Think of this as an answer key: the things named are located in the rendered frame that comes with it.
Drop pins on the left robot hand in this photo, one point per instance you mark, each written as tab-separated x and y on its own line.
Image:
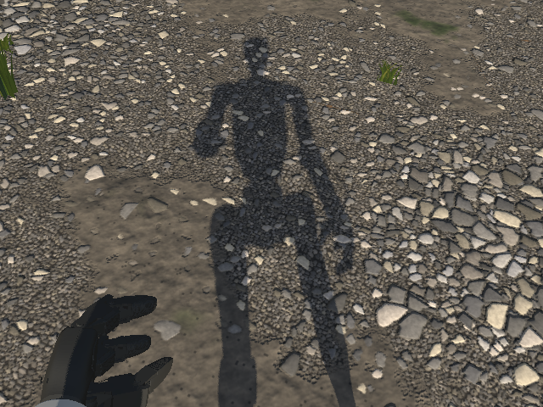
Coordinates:
83	351

